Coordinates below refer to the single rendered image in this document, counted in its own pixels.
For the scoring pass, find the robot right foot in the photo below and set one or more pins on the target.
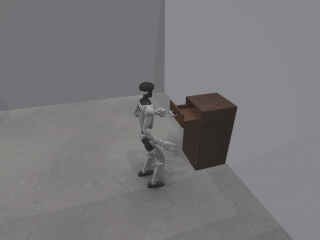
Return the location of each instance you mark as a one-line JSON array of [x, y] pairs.
[[156, 185]]

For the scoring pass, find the right robot upper arm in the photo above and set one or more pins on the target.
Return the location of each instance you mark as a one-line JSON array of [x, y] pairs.
[[149, 113]]

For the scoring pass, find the robot foot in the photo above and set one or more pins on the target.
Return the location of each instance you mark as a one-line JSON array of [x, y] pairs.
[[147, 173], [156, 185]]

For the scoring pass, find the robot right hand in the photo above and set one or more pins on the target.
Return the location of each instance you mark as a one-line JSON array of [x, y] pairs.
[[167, 146]]

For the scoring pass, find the left robot upper arm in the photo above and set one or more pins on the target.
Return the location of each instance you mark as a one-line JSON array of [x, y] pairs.
[[136, 112]]

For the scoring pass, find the robot left foot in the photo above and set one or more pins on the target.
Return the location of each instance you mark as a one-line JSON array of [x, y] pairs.
[[147, 173]]

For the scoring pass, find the drawer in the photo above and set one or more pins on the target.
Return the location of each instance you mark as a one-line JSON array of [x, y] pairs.
[[188, 115]]

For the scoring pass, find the handle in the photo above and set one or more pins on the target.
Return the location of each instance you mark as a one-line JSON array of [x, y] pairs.
[[170, 112]]

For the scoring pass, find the robot right forearm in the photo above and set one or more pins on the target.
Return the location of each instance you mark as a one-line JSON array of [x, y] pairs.
[[153, 138]]

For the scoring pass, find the robot left hand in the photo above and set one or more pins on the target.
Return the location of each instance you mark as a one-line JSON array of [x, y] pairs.
[[161, 112]]

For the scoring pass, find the cabinet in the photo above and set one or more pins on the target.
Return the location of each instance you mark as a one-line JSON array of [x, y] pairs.
[[207, 144]]

